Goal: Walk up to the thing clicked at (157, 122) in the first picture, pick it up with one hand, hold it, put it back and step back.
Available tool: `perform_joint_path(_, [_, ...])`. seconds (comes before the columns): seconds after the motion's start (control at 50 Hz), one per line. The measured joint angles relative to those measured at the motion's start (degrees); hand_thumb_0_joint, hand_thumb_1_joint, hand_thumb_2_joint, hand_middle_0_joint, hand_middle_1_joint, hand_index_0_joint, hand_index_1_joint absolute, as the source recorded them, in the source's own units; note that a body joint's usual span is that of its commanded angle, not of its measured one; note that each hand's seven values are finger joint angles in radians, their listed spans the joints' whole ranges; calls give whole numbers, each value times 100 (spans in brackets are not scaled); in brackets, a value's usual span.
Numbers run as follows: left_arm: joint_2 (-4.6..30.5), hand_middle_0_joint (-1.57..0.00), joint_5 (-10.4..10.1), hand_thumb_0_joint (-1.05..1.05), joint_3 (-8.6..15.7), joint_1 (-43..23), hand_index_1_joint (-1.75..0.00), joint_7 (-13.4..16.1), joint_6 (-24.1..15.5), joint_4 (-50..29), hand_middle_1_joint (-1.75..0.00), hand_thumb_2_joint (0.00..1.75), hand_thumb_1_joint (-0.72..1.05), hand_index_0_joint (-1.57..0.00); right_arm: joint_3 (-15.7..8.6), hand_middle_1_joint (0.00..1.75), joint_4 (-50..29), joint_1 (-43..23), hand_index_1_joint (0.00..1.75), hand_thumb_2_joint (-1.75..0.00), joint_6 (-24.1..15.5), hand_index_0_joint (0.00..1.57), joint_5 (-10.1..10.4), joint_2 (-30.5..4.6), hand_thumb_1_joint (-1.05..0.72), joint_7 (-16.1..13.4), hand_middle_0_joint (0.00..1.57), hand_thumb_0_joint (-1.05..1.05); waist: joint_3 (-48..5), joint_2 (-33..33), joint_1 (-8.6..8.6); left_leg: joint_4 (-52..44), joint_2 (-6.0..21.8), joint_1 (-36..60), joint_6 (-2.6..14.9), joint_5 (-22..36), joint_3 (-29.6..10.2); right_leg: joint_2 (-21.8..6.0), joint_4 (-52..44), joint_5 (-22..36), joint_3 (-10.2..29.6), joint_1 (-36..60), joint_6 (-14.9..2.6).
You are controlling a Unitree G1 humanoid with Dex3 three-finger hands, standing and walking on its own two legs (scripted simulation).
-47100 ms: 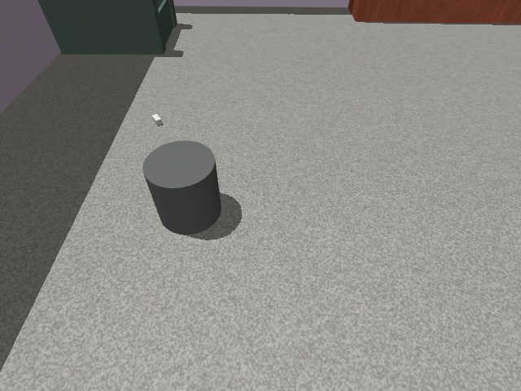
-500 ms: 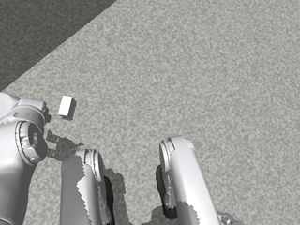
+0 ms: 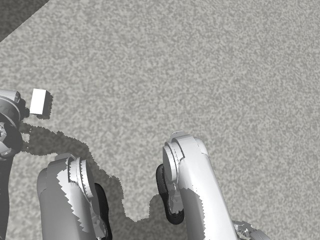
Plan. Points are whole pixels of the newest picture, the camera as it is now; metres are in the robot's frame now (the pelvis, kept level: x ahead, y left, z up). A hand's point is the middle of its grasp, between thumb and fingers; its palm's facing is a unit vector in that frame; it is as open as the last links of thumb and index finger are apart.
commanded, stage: rise first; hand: left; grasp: from above
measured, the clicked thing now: (40, 102) +0.49 +0.28 -0.32
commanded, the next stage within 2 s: none
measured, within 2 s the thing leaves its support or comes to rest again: neither
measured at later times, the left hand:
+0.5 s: hand (9, 107) +0.45 +0.30 -0.19, palm faces -0.02 -0.48 -0.88, open 13.1 cm
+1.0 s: hand (15, 104) +0.46 +0.29 -0.20, palm faces -0.01 -0.47 -0.88, open 13.3 cm
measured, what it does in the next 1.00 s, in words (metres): stands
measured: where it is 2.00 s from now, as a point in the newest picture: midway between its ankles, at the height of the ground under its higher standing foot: (137, 214)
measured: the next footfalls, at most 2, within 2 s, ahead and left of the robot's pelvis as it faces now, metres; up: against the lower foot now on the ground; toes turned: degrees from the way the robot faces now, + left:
none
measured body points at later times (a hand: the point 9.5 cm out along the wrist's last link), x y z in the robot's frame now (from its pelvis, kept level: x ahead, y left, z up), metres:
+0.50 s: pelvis +0.00 +0.00 -0.01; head +0.27 +0.05 +0.34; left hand +0.45 +0.32 -0.13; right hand -0.02 -0.26 -0.10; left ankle +0.07 +0.13 -0.31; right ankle +0.10 -0.11 -0.31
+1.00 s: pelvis +0.00 +0.00 -0.01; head +0.29 +0.05 +0.33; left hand +0.46 +0.31 -0.15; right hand -0.03 -0.26 -0.09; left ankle +0.07 +0.13 -0.31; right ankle +0.10 -0.11 -0.31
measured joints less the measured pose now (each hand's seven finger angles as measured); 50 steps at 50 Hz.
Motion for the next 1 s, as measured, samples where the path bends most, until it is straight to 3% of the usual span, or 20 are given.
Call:
perform_joint_path(0.32, [332, -23, -109, 0, -23, -83, -92, 131, 73, 57, -91, 89, -37, -22, 345, 30, -26, 163, 30, -91, 43, 19, -27, 49, -92, 285, 19, 0, 245, -49, -264, 198, 0, -70, 12, 1, -206, 34, 34, 63, -177, 34, 30])
perform_joint_path(0.74, [517, -23, -298, 0, -39, -212, -91, 459, 77, 166, -90, 88, -37, -22, 503, 30, -93, 179, 30, -91, 8, 19, -26, -72, -93, 618, 19, -1, 419, -177, -399, 295, -10, -69, 7, -30, -345, 50, 27, 67, -295, 106, 48])
perform_joint_path(1.0, [642, -23, -374, 0, -121, -262, -91, 482, 106, 108, -89, 89, -39, -21, 629, 30, -195, 145, 30, -91, 62, 19, -31, -83, -93, 724, 19, -1, 562, -231, -485, 323, -10, -48, -9, -68, -386, 55, 37, 44, -329, 131, 37])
